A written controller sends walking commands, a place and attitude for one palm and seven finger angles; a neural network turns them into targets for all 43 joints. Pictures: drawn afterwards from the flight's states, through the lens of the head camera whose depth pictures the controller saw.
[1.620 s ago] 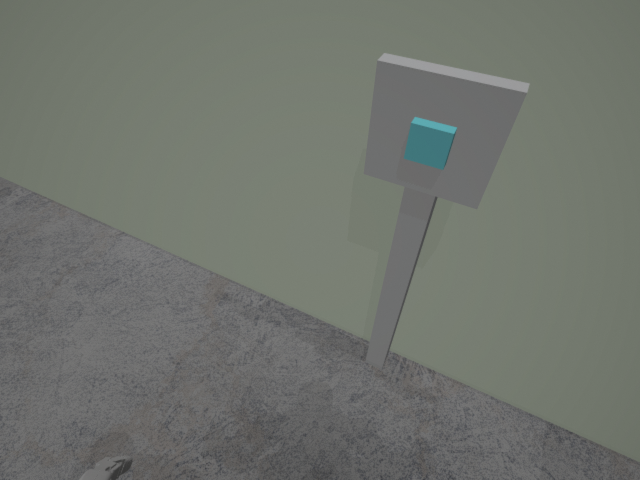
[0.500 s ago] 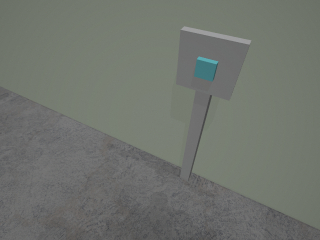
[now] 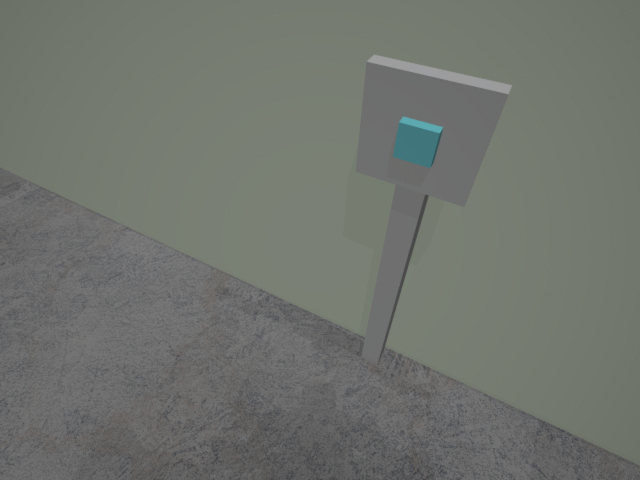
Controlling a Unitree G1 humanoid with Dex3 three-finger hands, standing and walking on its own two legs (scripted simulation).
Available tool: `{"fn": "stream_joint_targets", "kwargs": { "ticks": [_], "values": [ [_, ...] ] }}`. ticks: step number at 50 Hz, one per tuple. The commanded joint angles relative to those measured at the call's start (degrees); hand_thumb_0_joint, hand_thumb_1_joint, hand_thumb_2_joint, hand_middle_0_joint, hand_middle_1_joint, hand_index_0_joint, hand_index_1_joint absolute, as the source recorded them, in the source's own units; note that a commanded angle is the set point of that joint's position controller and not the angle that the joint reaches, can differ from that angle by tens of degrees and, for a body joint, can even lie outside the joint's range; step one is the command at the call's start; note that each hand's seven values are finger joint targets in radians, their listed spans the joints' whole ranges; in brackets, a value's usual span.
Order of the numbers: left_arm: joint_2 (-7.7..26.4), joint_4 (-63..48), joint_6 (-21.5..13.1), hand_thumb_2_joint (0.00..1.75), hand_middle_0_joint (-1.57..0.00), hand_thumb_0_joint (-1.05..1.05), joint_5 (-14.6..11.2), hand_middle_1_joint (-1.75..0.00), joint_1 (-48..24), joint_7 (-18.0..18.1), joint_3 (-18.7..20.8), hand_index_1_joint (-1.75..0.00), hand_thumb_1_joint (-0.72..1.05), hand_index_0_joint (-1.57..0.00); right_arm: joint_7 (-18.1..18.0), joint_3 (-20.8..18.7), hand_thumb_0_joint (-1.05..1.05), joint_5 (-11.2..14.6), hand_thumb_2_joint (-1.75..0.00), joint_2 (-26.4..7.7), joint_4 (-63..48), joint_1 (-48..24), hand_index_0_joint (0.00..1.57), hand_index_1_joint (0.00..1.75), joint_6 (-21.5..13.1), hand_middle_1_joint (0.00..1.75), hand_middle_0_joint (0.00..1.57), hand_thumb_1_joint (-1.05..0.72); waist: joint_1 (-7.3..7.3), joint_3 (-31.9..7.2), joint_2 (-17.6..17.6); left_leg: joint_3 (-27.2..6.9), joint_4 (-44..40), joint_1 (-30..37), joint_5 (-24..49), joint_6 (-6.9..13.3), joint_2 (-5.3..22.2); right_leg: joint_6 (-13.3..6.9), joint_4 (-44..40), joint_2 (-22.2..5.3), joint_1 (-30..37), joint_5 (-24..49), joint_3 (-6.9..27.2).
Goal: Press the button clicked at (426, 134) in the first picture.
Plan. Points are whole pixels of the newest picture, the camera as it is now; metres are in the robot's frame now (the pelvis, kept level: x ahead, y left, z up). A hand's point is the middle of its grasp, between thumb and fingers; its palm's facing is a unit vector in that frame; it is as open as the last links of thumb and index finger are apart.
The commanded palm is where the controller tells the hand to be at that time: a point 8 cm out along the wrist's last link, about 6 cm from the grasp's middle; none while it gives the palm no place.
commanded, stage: shuffle to correct the standing spot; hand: left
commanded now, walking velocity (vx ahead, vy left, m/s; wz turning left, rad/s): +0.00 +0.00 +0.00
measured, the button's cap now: (417, 141) +0.60 -0.12 +0.12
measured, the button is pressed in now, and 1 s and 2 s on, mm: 0 0 0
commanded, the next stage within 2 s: come to a stop and stand still in 1.48 s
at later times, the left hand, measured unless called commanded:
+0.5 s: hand out of the picture +0.09 +0.11 -0.18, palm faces -0.11 -0.97 -0.23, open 7.4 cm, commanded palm none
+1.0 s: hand (277, 470) +0.18 +0.08 -0.19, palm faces -0.22 -0.96 -0.17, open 7.4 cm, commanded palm none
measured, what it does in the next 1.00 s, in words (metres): walks ahead, turning right: right foot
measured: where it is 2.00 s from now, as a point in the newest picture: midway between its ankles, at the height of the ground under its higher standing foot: outside the picture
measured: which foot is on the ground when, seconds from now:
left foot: down 0.00-0.40, up 0.42-1.00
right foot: down 0.00-0.18, up 0.20-0.38, down 0.40-1.00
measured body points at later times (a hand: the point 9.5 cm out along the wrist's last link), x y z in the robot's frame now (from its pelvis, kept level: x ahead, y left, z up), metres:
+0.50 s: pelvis +0.03 -0.08 -0.02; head +0.05 -0.10 +0.43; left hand +0.10 +0.17 -0.16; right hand +0.00 -0.35 -0.18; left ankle +0.00 +0.08 -0.69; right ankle +0.05 -0.16 -0.75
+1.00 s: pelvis +0.16 -0.09 -0.01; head +0.19 -0.08 +0.44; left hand +0.19 +0.13 -0.17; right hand +0.21 -0.33 -0.15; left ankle +0.24 -0.01 -0.73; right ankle +0.05 -0.16 -0.75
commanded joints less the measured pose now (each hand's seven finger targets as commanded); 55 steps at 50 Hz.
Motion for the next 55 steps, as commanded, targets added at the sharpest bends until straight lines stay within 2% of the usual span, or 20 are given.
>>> {"fn": "stream_joint_targets", "kwargs": {
  "ticks": [1,6,9,11,13,17,19,20,21,22,24,28,34,38,48,50,51,52,53,55],
  "values": [
    [12.2,-3.5,-1.6,0.90,-0.20,0.00,-0.2,-0.30,-2.0,0.7,2.5,-0.30,0.90,-0.20,-0.7,-2.0,0.00,-0.1,-0.90,-11.8,-3.6,-2.4,0.20,0.30,-1.0,0.30,0.20,-0.90,-0.28,-4.1,-0.5,-5.3,-3.1,0.5,8.3,1.5,6.9,-1.9,-3.6,-6.9,1.1,8.6,5.8],
    [5.1,-3.0,0.8,0.90,-0.20,0.00,-0.1,-0.30,2.4,0.4,1.6,-0.30,0.90,-0.20,-1.1,-1.1,0.00,-0.8,-0.90,-5.9,-2.7,2.6,0.20,0.30,0.3,0.30,0.20,-0.90,-0.85,-2.3,0.3,-3.5,-1.2,1.7,1.7,0.6,8.8,-0.7,0.8,-3.8,-3.9,2.7,4.9],
    [4.2,-6.0,2.1,0.90,-0.20,0.00,0.6,-0.30,2.7,-0.9,2.6,-0.30,0.90,-0.20,-1.9,-3.3,0.00,-1.0,-0.90,-10.0,-4.3,5.0,0.20,0.30,0.8,0.30,0.20,-0.90,-1.83,1.6,6.6,-11.3,-5.7,3.5,-6.4,5.7,17.0,0.1,13.4,1.2,-15.4,-8.2,0.4],
    [4.1,-8.9,2.8,0.90,-0.20,0.00,0.7,-0.30,0.2,-1.6,3.7,-0.30,0.90,-0.20,-2.5,-4.2,0.00,-1.2,-0.90,-10.7,-4.9,7.5,0.20,0.30,0.2,0.30,0.20,-0.90,-3.11,3.3,7.9,-14.9,-8.1,5.2,-0.7,10.4,23.4,0.3,28.1,-0.9,-23.8,-17.6,2.3],
    [3.0,-10.4,2.8,0.90,-0.20,0.00,0.6,-0.30,0.2,-2.3,4.3,-0.30,0.90,-0.20,-2.8,-4.6,0.00,-1.3,-0.90,-9.6,-5.8,6.5,0.20,0.30,-0.5,0.30,0.20,-0.90,-1.97,3.2,6.3,-10.7,-6.6,5.8,3.6,9.9,23.9,0.5,29.7,-3.8,-25.6,-16.1,3.6],
    [0.0,-9.9,2.4,0.90,-0.20,0.00,0.2,-0.30,6.3,-3.4,4.6,-0.30,0.90,-0.20,-2.5,-5.5,0.00,-1.4,-0.90,-8.8,-7.4,2.2,0.20,0.30,-0.7,0.30,0.20,-0.90,1.10,-0.1,9.8,0.2,0.1,-2.6,3.6,5.4,19.9,0.3,17.3,-3.2,-10.4,-9.5,-2.1],
    [1.6,-7.5,1.7,0.90,-0.20,0.00,0.5,-0.30,14.4,-3.2,5.6,-0.30,0.90,-0.20,-2.0,-5.8,0.00,-1.2,-0.90,-7.5,-7.5,2.4,0.20,0.30,-0.4,0.30,0.20,-0.90,4.64,-3.0,3.2,5.5,13.0,-11.7,-6.7,1.7,14.9,-0.4,8.0,0.2,4.0,-0.4,-5.6],
    [7.1,-6.2,0.6,0.90,-0.20,0.00,1.1,-0.30,19.4,-2.4,6.8,-0.30,0.90,-0.20,-1.5,-4.8,0.00,-0.7,-0.90,-3.4,-8.4,4.3,0.20,0.30,-0.1,0.30,0.20,-0.90,6.29,-4.2,-13.3,11.9,31.0,-22.5,-19.5,-1.6,8.1,-3.5,-2.1,-9.2,11.7,-7.3,7.6],
    [11.0,-6.5,0.2,0.90,-0.20,0.00,0.7,-0.30,21.3,-1.3,7.4,-0.30,0.90,-0.20,-1.1,-3.8,0.00,-0.6,-0.90,0.1,-11.3,2.4,0.20,0.30,-0.2,0.30,0.20,-0.90,6.82,-3.4,-24.1,8.1,47.0,-32.4,-28.2,-2.5,2.9,-9.2,-9.4,-20.6,9.1,-5.9,31.1],
    [9.1,-7.0,0.3,0.90,-0.20,0.00,0.0,-0.30,20.8,-0.5,7.2,-0.30,0.90,-0.20,-1.2,-4.2,0.00,-0.6,-0.90,-1.5,-11.8,0.7,0.20,0.30,-0.1,0.30,0.20,-0.90,6.62,-2.7,-16.4,1.4,49.8,-32.3,-22.9,-1.4,5.6,-11.7,-9.8,-19.7,6.9,-8.7,27.9],
    [4.5,-8.3,-0.3,0.90,-0.20,0.00,0.1,-0.30,14.0,-0.1,6.4,-0.30,0.90,-0.20,-0.7,-4.6,0.00,-0.7,-0.90,-1.4,-10.9,0.5,0.20,0.30,-0.1,0.30,0.20,-0.90,3.23,1.3,-9.3,1.7,51.0,-29.1,-14.5,-1.2,8.0,-11.8,-11.4,-16.1,-2.0,-16.5,24.0],
    [0.8,-8.7,-1.9,0.90,-0.20,0.00,0.3,-0.30,11.9,0.4,5.2,-0.30,0.90,-0.20,-0.2,-4.3,0.00,-1.4,-0.90,1.5,-9.3,4.6,0.20,0.30,0.6,0.30,0.20,-0.90,-0.30,0.9,-1.4,1.9,47.7,-26.3,-6.1,-2.4,8.1,-11.4,-9.8,-12.5,-5.1,-3.2,15.4],
    [-1.0,-6.6,-3.1,0.90,-0.20,0.00,0.3,-0.30,17.0,0.8,4.9,-0.30,0.90,-0.20,0.0,-4.5,0.00,-1.5,-0.90,2.7,-10.9,3.6,0.20,0.30,0.2,0.30,0.20,-0.90,0.59,-0.1,-2.3,0.7,43.2,-32.7,-2.3,-2.8,7.5,-12.2,-9.7,-12.2,2.9,2.7,16.3],
    [-2.0,-5.8,-2.8,0.90,-0.20,0.00,0.5,-0.30,19.1,1.2,4.7,-0.30,0.90,-0.20,-0.6,-3.9,0.00,-1.1,-0.90,3.9,-12.7,-0.7,0.20,0.30,0.1,0.30,0.20,-0.90,1.89,-0.1,-2.6,1.3,36.8,-33.5,-5.7,-3.4,6.8,-13.1,-5.7,-12.2,7.4,21.8,15.9],
    [-1.0,-6.9,-0.6,0.90,-0.20,0.00,0.8,-0.30,16.3,2.4,5.3,-0.30,0.90,-0.20,-2.0,-3.1,0.00,0.1,-0.90,5.5,-12.5,0.1,0.20,0.30,0.4,0.30,0.20,-0.90,0.65,-1.0,-7.6,3.9,17.7,-16.6,-4.9,-2.0,1.2,-9.4,6.1,-8.5,4.8,49.6,13.9],
    [-0.6,-8.1,-0.2,0.90,-0.20,0.00,0.2,-0.30,13.7,2.6,5.6,-0.30,0.90,-0.20,-2.7,-3.8,0.00,0.1,-0.90,4.0,-10.2,8.3,0.20,0.30,0.2,0.30,0.20,-0.90,-2.97,-4.1,-4.7,3.6,6.2,-2.3,14.0,-0.7,2.7,-5.3,14.4,-4.8,-1.1,43.0,11.2],
    [-2.0,-8.7,-0.2,0.90,-0.20,0.00,-0.7,-0.30,15.0,2.6,5.5,-0.30,0.90,-0.20,-3.0,-4.5,0.00,-0.3,-0.90,0.1,-9.9,12.2,0.20,0.30,-0.2,0.30,0.20,-0.90,-3.68,-9.0,3.1,-7.1,7.0,10.9,39.3,4.2,14.5,-1.7,23.5,0.8,-11.9,24.4,7.7],
    [-3.7,-8.8,-0.3,0.90,-0.20,0.00,-0.9,-0.30,17.4,2.6,5.2,-0.30,0.90,-0.20,-3.0,-4.9,0.00,0.3,-0.90,-2.6,-9.2,14.7,0.20,0.30,0.1,0.30,0.20,-0.90,-2.70,-11.8,13.8,-16.3,6.8,15.1,68.1,12.2,27.5,0.9,39.1,5.2,-18.7,-22.7,2.2],
    [-2.3,-8.5,0.2,0.90,-0.20,0.00,-0.2,-0.30,18.4,3.2,5.6,-0.30,0.90,-0.20,-3.1,-4.3,0.00,0.4,-0.90,-1.6,-10.2,13.4,0.20,0.30,0.7,0.30,0.20,-0.90,-1.74,-10.8,7.5,-12.7,6.2,8.2,65.8,14.7,27.6,0.8,46.0,3.2,-15.7,-26.8,5.9],
    [-2.1,-8.8,1.3,0.90,-0.20,0.00,0.6,-0.30,14.6,2.8,6.3,-0.30,0.90,-0.20,-3.6,-3.6,0.00,-0.3,-0.90,0.7,-11.4,8.2,0.20,0.30,0.5,0.30,0.20,-0.90,-0.77,-3.8,6.1,-11.1,2.9,-0.6,52.9,13.0,24.6,1.9,51.8,1.9,-18.8,-22.7,6.2]
  ]
}}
